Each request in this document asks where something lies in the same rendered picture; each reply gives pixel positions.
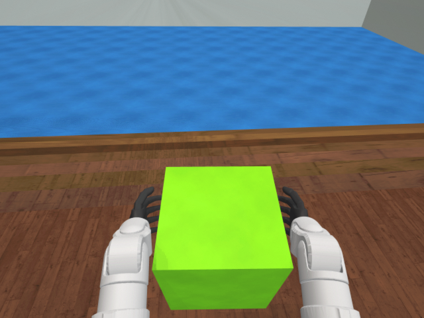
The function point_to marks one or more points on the right robot forearm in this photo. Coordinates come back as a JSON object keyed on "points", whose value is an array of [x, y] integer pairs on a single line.
{"points": [[322, 272]]}

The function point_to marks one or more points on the left robot hand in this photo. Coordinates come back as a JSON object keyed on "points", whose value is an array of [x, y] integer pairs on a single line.
{"points": [[141, 210]]}

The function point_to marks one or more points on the carton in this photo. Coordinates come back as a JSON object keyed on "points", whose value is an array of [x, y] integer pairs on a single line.
{"points": [[221, 241]]}

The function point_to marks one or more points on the left robot forearm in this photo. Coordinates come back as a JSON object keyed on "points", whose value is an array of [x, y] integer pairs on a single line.
{"points": [[124, 277]]}

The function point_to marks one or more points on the right robot hand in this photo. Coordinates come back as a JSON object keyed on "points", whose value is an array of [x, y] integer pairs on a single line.
{"points": [[297, 207]]}

